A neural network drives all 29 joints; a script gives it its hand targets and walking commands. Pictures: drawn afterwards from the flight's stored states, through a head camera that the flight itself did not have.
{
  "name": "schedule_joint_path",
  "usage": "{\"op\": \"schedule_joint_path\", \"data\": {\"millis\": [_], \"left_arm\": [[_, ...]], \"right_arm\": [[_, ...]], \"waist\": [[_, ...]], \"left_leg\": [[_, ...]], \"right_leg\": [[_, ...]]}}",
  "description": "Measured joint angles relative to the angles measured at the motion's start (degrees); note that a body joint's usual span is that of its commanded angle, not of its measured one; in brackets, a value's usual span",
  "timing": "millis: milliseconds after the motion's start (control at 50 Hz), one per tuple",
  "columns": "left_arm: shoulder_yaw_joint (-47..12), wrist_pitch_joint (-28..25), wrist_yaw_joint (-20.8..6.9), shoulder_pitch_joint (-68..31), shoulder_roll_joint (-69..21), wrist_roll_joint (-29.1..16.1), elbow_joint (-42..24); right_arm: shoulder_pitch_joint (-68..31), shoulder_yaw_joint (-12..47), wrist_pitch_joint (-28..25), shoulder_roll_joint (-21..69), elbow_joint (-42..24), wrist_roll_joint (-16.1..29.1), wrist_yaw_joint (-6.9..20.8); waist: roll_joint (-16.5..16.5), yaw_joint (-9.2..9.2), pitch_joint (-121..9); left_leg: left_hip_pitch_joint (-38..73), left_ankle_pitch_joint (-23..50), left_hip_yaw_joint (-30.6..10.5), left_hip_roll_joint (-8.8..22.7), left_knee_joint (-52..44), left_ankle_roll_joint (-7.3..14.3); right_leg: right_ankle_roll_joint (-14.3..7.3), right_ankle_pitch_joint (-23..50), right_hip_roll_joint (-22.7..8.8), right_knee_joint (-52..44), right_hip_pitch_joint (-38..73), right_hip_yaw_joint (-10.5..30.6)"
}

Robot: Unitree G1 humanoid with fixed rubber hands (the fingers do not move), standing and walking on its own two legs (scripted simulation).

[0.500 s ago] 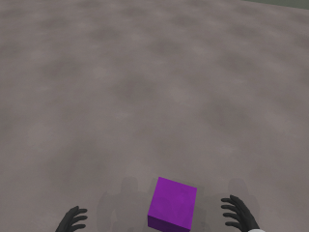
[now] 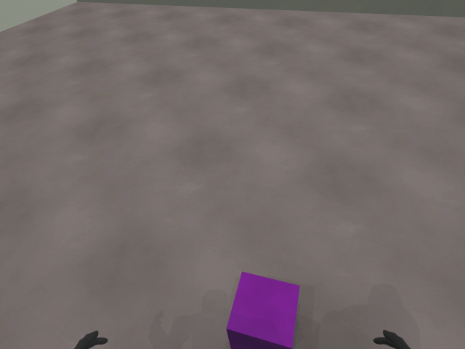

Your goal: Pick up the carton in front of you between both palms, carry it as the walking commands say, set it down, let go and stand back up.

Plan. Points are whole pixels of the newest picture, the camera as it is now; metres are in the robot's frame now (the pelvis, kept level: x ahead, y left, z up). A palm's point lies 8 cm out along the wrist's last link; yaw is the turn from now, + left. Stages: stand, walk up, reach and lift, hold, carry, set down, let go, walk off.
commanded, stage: stand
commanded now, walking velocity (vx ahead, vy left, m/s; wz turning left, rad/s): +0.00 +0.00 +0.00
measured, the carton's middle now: (264, 319) +0.40 -0.08 -0.64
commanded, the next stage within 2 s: none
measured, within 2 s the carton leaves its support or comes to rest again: neither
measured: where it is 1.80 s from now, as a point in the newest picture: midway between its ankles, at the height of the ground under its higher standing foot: outside the picture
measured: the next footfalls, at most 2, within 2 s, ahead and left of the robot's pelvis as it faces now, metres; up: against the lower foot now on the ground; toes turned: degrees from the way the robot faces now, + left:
none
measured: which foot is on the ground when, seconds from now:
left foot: down 0.00-1.00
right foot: down 0.00-1.00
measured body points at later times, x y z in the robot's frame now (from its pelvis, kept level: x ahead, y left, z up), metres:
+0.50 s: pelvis +0.03 -0.03 +0.00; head +0.03 -0.04 +0.45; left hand +0.13 +0.28 -0.10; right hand +0.16 -0.31 -0.11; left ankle -0.04 +0.11 -0.73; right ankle +0.03 -0.12 -0.73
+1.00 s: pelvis +0.01 -0.01 +0.01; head +0.01 -0.03 +0.46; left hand +0.11 +0.30 -0.09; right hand +0.13 -0.31 -0.11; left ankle -0.04 +0.11 -0.73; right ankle +0.03 -0.12 -0.73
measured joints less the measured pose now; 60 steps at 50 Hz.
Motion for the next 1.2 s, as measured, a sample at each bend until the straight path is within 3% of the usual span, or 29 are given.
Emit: {"op": "schedule_joint_path", "data": {"millis": [140,360,740,1200], "left_arm": [[1.1,-1.2,0.2,0.2,2.4,-0.4,4.1],[0.5,-1.3,0.6,-2.3,0.8,-1.3,9.1],[0.5,-1.0,0.6,-4.7,2.5,-1.8,15.5],[-0.3,-1.2,-0.1,-5.7,4.1,-2.3,19.4]], "right_arm": [[-0.1,0.1,-1.7,-0.9,4.2,0.0,0.4],[-2.4,1.3,-2.4,-1.8,9.0,1.2,-1.1],[-3.1,2.9,-2.6,-1.4,13.8,1.3,-2.1],[-3.3,3.3,-2.9,-2.4,18.1,0.9,-0.7]], "waist": [[0.6,1.23,0.5],[-0.5,1.78,2.3],[-1.7,1.80,2.3],[-1.8,1.67,2.8]], "left_leg": [[-0.2,-0.3,-1.9,0.9,0.2,-1.3],[1.7,-0.3,-3.3,2.1,-1.8,-2.4],[5.4,0.7,-2.1,1.7,-5.3,-1.3],[6.5,4.6,-1.4,1.5,-8.9,-1.4]], "right_leg": [[-1.4,-0.9,0.6,0.3,0.2,-2.1],[-2.4,-1.3,1.4,-1.8,2.7,-3.7],[-1.2,-0.2,0.6,-5.2,6.2,-2.9],[-1.2,3.6,0.1,-8.5,7.1,-2.6]]}}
